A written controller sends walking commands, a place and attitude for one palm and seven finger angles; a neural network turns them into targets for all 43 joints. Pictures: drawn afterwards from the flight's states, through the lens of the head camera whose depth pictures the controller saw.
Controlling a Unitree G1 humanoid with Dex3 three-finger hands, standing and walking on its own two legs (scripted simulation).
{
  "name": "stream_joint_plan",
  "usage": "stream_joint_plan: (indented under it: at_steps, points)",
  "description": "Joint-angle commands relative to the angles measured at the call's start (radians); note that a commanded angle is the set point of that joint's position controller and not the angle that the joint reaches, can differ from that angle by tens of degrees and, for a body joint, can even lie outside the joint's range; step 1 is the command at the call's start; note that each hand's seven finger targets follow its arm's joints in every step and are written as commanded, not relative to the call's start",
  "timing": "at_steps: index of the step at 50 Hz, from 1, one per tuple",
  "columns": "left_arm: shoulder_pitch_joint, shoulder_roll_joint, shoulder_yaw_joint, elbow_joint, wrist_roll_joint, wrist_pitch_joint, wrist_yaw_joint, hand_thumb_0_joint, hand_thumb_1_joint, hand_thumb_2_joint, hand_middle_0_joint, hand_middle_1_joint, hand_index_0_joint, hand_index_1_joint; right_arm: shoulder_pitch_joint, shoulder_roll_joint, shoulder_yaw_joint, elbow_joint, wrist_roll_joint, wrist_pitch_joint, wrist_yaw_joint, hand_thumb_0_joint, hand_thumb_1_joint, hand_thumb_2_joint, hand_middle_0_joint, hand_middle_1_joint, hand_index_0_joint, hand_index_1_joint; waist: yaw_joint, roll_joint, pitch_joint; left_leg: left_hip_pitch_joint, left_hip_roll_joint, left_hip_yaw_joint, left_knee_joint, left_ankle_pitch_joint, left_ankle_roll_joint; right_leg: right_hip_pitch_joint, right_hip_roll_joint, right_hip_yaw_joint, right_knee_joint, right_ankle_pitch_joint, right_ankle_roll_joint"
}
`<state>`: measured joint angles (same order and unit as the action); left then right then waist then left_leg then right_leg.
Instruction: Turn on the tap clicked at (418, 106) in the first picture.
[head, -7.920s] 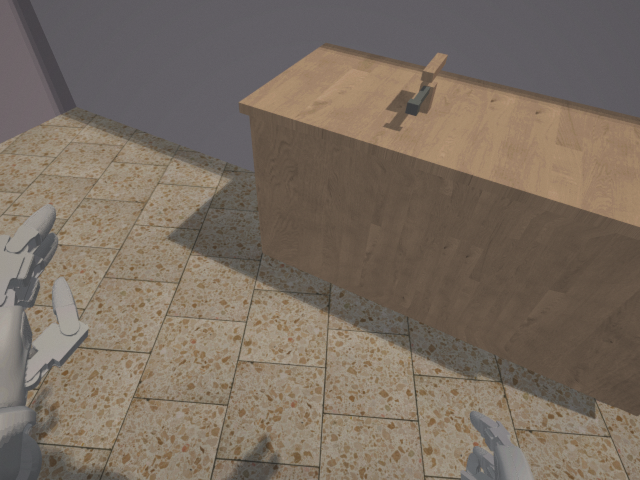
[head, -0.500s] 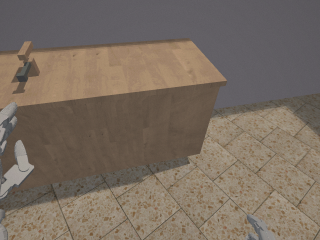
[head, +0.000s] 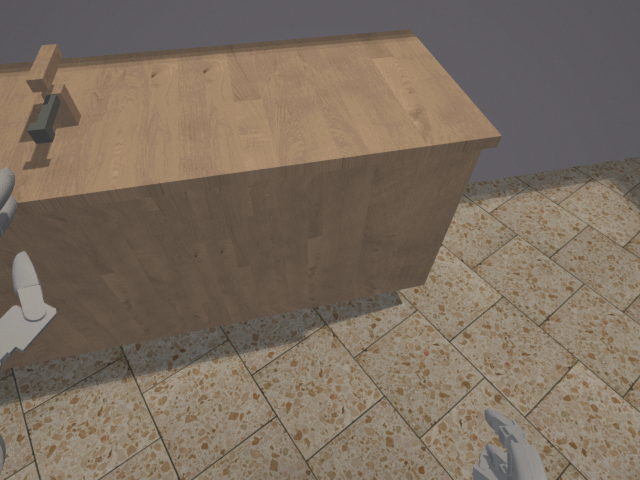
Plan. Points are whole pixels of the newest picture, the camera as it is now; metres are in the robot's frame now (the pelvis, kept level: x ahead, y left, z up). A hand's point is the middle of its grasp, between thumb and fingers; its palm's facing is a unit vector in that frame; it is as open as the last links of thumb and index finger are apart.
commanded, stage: take the last steps up to it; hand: left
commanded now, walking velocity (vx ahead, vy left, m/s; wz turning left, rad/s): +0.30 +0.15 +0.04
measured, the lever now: (41, 132) +0.64 +0.54 +0.04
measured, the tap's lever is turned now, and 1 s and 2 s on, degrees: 0 0 0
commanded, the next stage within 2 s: come to a stop and stand still in 0.90 s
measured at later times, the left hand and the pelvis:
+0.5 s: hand (42, 227) +0.31 +0.30 +0.17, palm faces +0.40 -0.80 -0.45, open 7.4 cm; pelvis +0.11 +0.06 +0.00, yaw +2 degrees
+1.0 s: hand (34, 178) +0.38 +0.34 +0.18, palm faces +0.44 -0.78 -0.45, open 7.4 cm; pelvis +0.17 +0.10 +0.01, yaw +0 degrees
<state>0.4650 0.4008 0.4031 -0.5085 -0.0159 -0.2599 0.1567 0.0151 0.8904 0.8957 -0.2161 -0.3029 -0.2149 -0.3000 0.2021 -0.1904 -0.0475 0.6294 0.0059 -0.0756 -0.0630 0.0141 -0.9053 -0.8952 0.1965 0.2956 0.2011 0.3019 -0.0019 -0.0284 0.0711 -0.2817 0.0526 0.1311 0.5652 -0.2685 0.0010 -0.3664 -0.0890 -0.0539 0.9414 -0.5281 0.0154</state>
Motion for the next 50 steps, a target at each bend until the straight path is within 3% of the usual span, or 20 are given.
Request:
stream_joint_plan:
  at_steps: [1, 5, 6, 7, 8, 10, 12, 15, 22, 24, 25, 26, 27, 29, 34, 42, 43, 45, 46, 50]
  points:
    - [-0.050, 0.107, 0.055, -0.212, -0.003, -0.057, 0.007, 0.000, 0.900, 0.900, -0.200, -0.300, -0.200, -0.300, -0.058, -0.127, -0.027, -0.126, 0.013, -0.069, 0.011, 0.000, -0.900, -0.900, 0.200, 0.300, 0.200, 0.300, -0.004, 0.264, -0.121, 0.131, 0.207, -0.224, -0.207, 0.196, 0.191, -0.094, 0.014, -0.067, -0.090, 0.031, 0.006]
    - [0.000, 0.133, 0.069, -0.209, -0.001, -0.037, 0.011, 0.000, 0.900, 0.900, -0.200, -0.300, -0.200, -0.300, -0.073, -0.121, -0.009, -0.130, 0.010, -0.065, 0.010, 0.000, -0.900, -0.900, 0.200, 0.300, 0.200, 0.300, 0.014, 0.189, -0.166, -0.028, 0.150, -0.141, -0.054, 0.110, 0.119, 0.229, 0.041, -0.101, -0.460, 0.219, -0.008]
    - [-0.005, 0.143, 0.073, -0.197, 0.007, -0.033, 0.010, 0.000, 0.900, 0.900, -0.200, -0.300, -0.200, -0.300, -0.072, -0.111, -0.009, -0.127, 0.008, -0.057, 0.011, 0.000, -0.900, -0.900, 0.200, 0.300, 0.200, 0.300, 0.015, 0.043, -0.182, -0.143, 0.097, -0.085, 0.124, 0.042, 0.088, 0.344, -0.055, 0.036, -0.550, 0.243, -0.047]
    - [-0.012, 0.186, 0.107, -0.171, 0.010, -0.026, 0.013, 0.000, 0.900, 0.900, -0.200, -0.300, -0.200, -0.300, -0.079, -0.089, -0.008, -0.140, 0.004, -0.045, 0.016, 0.000, -0.900, -0.900, 0.200, 0.300, 0.200, 0.300, 0.009, -0.239, -0.179, -0.362, -0.026, -0.002, 0.402, -0.157, 0.032, 0.443, -0.289, 0.437, -0.643, 0.253, -0.151]
    - [-0.036, 0.196, 0.138, -0.168, -0.016, -0.027, 0.015, 0.000, 0.900, 0.900, -0.200, -0.300, -0.200, -0.300, -0.111, -0.112, -0.011, -0.152, -0.002, -0.041, 0.021, 0.000, -0.900, -0.900, 0.200, 0.300, 0.200, 0.300, 0.015, -0.248, -0.147, -0.472, -0.035, -0.105, 0.613, -0.238, 0.003, 0.423, -0.418, 0.593, -0.705, 0.289, -0.210]
    - [-0.034, 0.185, 0.147, -0.120, -0.026, -0.038, 0.002, 0.000, 0.900, 0.900, -0.200, -0.300, -0.200, -0.300, -0.093, -0.121, -0.026, -0.124, 0.005, -0.036, 0.029, 0.000, -0.900, -0.900, 0.200, 0.300, 0.200, 0.300, -0.001, -0.147, -0.079, -0.489, 0.031, -0.192, 0.710, -0.125, -0.015, 0.328, -0.387, 0.493, -0.705, 0.244, -0.220]
    - [0.041, 0.159, 0.140, -0.090, -0.015, -0.058, -0.003, 0.000, 0.900, 0.900, -0.200, -0.300, -0.200, -0.300, -0.097, -0.099, -0.002, -0.108, -0.001, -0.010, 0.025, 0.000, -0.900, -0.900, 0.200, 0.300, 0.200, 0.300, -0.001, -0.049, -0.067, -0.497, 0.053, -0.164, 0.675, -0.060, -0.028, 0.326, -0.294, 0.244, -0.637, 0.554, -0.181]
    - [0.000, 0.136, 0.098, -0.101, 0.000, -0.079, -0.002, 0.000, 0.900, 0.900, -0.200, -0.300, -0.200, -0.300, -0.095, -0.096, 0.001, -0.123, -0.005, -0.003, 0.027, 0.000, -0.900, -0.900, 0.200, 0.300, 0.200, 0.300, -0.004, -0.101, -0.101, -0.400, 0.060, -0.096, 0.427, -0.026, -0.024, 0.333, -0.241, 0.068, -0.588, 0.775, -0.145]
    - [-0.068, 0.158, 0.084, -0.269, 0.007, -0.060, 0.028, 0.000, 0.900, 0.900, -0.200, -0.300, -0.200, -0.300, -0.078, -0.093, -0.021, -0.171, -0.008, -0.037, 0.014, 0.000, -0.900, -0.900, 0.200, 0.300, 0.200, 0.300, 0.016, -0.152, -0.183, -0.028, -0.042, 0.088, -0.032, 0.101, 0.001, 0.314, -0.198, 0.007, -0.475, 0.791, -0.109]
    - [-0.088, 0.165, 0.089, -0.318, 0.008, -0.068, 0.031, 0.000, 0.900, 0.900, -0.200, -0.300, -0.200, -0.300, -0.055, -0.118, -0.036, -0.177, -0.003, -0.041, 0.001, 0.000, -0.900, -0.900, 0.200, 0.300, 0.200, 0.300, -0.016, 0.003, -0.237, 0.175, -0.034, 0.058, -0.136, 0.184, 0.011, 0.233, -0.146, -0.046, -0.263, 0.672, -0.064]
    - [-0.084, 0.164, 0.096, -0.343, 0.008, -0.079, 0.033, 0.000, 0.900, 0.900, -0.200, -0.300, -0.200, -0.300, -0.051, -0.133, -0.044, -0.182, 0.002, -0.042, 0.000, 0.000, -0.900, -0.900, 0.200, 0.300, 0.200, 0.300, -0.016, 0.209, -0.284, 0.322, 0.079, -0.091, -0.147, 0.275, 0.059, 0.092, -0.069, -0.088, -0.062, 0.403, -0.029]
    - [-0.072, 0.160, 0.096, -0.340, 0.007, -0.083, 0.035, 0.000, 0.900, 0.900, -0.200, -0.300, -0.200, -0.300, -0.045, -0.148, -0.053, -0.183, 0.003, -0.042, 0.004, 0.000, -0.900, -0.900, 0.200, 0.300, 0.200, 0.300, -0.008, 0.383, -0.296, 0.417, 0.283, -0.372, -0.176, 0.463, 0.167, -0.122, 0.023, -0.069, 0.162, -0.083, -0.007]
    - [-0.085, 0.185, 0.099, -0.292, 0.020, -0.083, 0.038, 0.000, 0.900, 0.900, -0.200, -0.300, -0.200, -0.300, -0.043, -0.135, -0.044, -0.192, 0.002, -0.041, 0.013, 0.000, -0.900, -0.900, 0.200, 0.300, 0.200, 0.300, -0.009, 0.288, -0.261, 0.313, 0.316, -0.443, -0.217, 0.409, 0.218, -0.146, 0.049, -0.007, 0.295, -0.136, -0.023]
    - [-0.062, 0.199, 0.140, -0.221, -0.010, -0.071, 0.020, 0.000, 0.900, 0.900, -0.200, -0.300, -0.200, -0.300, -0.077, -0.135, -0.039, -0.171, 0.006, -0.042, 0.010, 0.000, -0.900, -0.900, 0.200, 0.300, 0.200, 0.300, -0.003, 0.279, -0.212, 0.174, 0.315, -0.403, -0.253, 0.117, 0.239, -0.190, -0.013, 0.017, 0.324, -0.065, -0.009]
    - [0.013, 0.149, 0.113, -0.348, -0.021, -0.069, 0.004, 0.000, 0.900, 0.900, -0.200, -0.300, -0.200, -0.300, -0.069, -0.111, -0.015, -0.157, 0.014, -0.061, 0.028, 0.000, -0.900, -0.900, 0.200, 0.300, 0.200, 0.300, 0.003, 0.260, -0.193, 0.079, 0.219, -0.190, -0.245, 0.245, 0.184, -0.120, -0.005, -0.040, 0.079, 0.094, 0.008]
    - [-0.001, 0.129, 0.095, -0.142, -0.022, 0.011, 0.009, 0.000, 0.900, 0.900, -0.200, -0.300, -0.200, -0.300, -0.070, -0.120, 0.008, -0.151, 0.010, -0.042, -0.007, 0.000, -0.900, -0.900, 0.200, 0.300, 0.200, 0.300, 0.007, 0.122, -0.199, 0.012, 0.208, -0.139, -0.175, 0.020, 0.111, 0.147, 0.049, -0.097, -0.405, 0.171, 0.004]
    - [-0.030, 0.137, 0.094, -0.121, -0.016, 0.016, 0.010, 0.000, 0.900, 0.900, -0.200, -0.300, -0.200, -0.300, -0.075, -0.118, 0.009, -0.149, 0.008, -0.033, -0.010, 0.000, -0.900, -0.900, 0.200, 0.300, 0.200, 0.300, 0.007, 0.081, -0.189, -0.058, 0.179, -0.122, -0.125, -0.079, 0.089, 0.214, 0.019, -0.051, -0.486, 0.210, -0.015]
    - [-0.085, 0.168, 0.091, -0.098, -0.007, 0.022, 0.013, 0.000, 0.900, 0.900, -0.200, -0.300, -0.200, -0.300, -0.076, -0.097, 0.015, -0.165, 0.001, -0.019, -0.003, 0.000, -0.900, -0.900, 0.200, 0.300, 0.200, 0.300, -0.007, -0.228, -0.144, -0.261, 0.008, -0.019, 0.194, -0.245, 0.013, 0.269, -0.259, 0.419, -0.670, 0.187, -0.147]
    - [-0.114, 0.144, 0.068, -0.080, -0.020, 0.027, 0.011, 0.000, 0.900, 0.900, -0.200, -0.300, -0.200, -0.300, -0.091, -0.119, 0.004, -0.167, 0.008, -0.031, 0.004, 0.000, -0.900, -0.900, 0.200, 0.300, 0.200, 0.300, 0.010, -0.312, -0.108, -0.343, -0.027, -0.055, 0.399, -0.242, -0.012, 0.270, -0.352, 0.556, -0.714, 0.247, -0.197]
    - [-0.125, 0.146, 0.056, -0.135, -0.001, -0.015, 0.015, 0.000, 0.900, 0.900, -0.200, -0.300, -0.200, -0.300, -0.099, -0.100, 0.029, -0.130, 0.001, -0.017, 0.010, 0.000, -0.900, -0.900, 0.200, 0.300, 0.200, 0.300, 0.000, -0.029, -0.123, -0.374, 0.019, -0.127, 0.535, -0.112, -0.039, 0.340, -0.277, 0.243, -0.602, 0.746, -0.176]
